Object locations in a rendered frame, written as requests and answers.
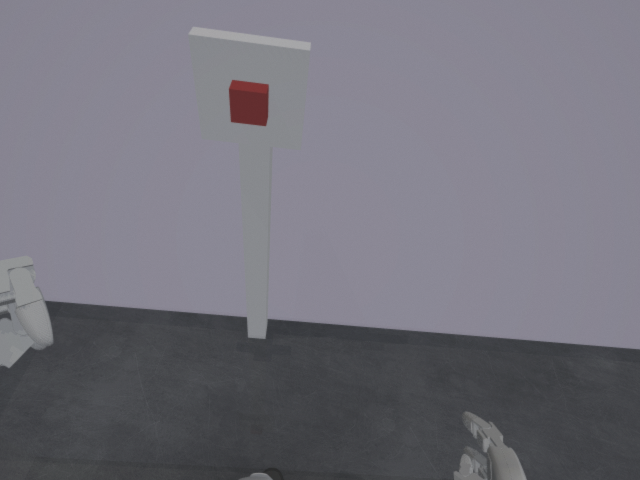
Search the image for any left robot hand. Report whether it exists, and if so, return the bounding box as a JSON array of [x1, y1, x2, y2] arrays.
[[0, 256, 54, 368]]

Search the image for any right robot hand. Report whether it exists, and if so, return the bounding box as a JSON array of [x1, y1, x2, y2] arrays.
[[454, 411, 527, 480]]

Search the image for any panel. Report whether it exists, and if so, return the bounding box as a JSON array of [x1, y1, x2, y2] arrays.
[[188, 27, 311, 339]]

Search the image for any button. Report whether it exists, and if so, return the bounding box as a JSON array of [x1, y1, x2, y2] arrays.
[[229, 80, 269, 126]]

